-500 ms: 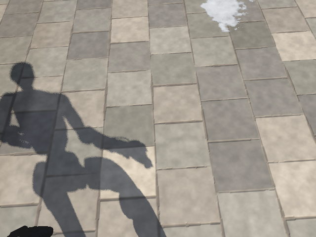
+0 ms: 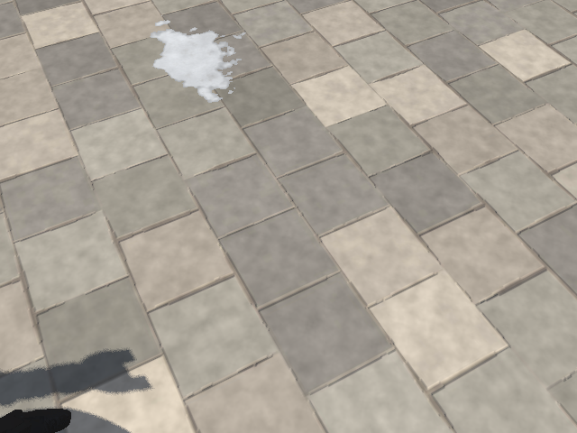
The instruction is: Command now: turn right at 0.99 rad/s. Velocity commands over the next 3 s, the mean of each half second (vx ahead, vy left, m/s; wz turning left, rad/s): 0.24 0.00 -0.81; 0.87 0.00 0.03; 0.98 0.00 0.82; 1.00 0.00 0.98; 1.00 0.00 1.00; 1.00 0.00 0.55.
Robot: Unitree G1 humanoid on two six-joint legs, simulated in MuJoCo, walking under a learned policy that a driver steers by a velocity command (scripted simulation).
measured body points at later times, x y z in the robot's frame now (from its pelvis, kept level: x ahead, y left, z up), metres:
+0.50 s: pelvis +0.04 -0.05 +0.00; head +0.03 -0.09 +0.45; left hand +0.23 +0.17 -0.08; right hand +0.04 -0.37 -0.11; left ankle +0.07 +0.10 -0.67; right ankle -0.06 -0.11 -0.73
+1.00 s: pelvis +0.37 -0.19 +0.00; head +0.38 -0.20 +0.45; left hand +0.57 +0.00 -0.11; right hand +0.28 -0.47 -0.13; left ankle +0.41 -0.15 -0.73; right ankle +0.22 -0.27 -0.63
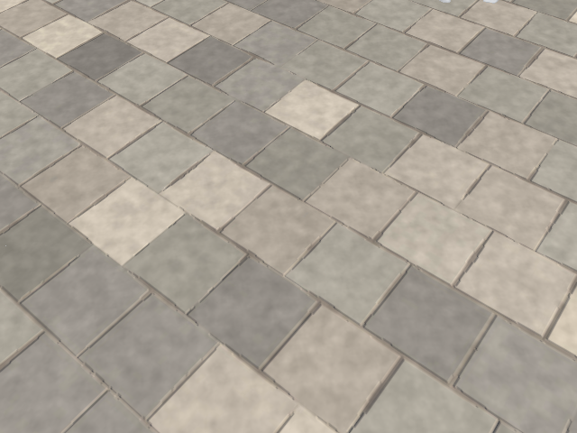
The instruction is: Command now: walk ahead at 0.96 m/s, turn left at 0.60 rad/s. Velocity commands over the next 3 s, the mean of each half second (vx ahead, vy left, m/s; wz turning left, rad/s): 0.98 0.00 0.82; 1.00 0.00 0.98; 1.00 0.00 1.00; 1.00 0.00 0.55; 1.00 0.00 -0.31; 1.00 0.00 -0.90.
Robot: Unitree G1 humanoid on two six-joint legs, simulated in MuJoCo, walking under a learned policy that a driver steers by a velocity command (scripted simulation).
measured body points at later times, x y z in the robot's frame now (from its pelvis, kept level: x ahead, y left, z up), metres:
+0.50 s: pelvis +0.45 -0.02 +0.01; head +0.48 -0.01 +0.46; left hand +0.34 +0.27 -0.10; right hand +0.74 -0.21 -0.08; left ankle +0.43 +0.08 -0.63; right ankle +0.44 -0.16 -0.73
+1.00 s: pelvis +0.84 +0.23 +0.00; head +0.87 +0.26 +0.45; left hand +0.81 +0.56 -0.05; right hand +1.06 +0.03 -0.12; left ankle +0.74 +0.17 -0.73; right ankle +1.12 +0.26 -0.67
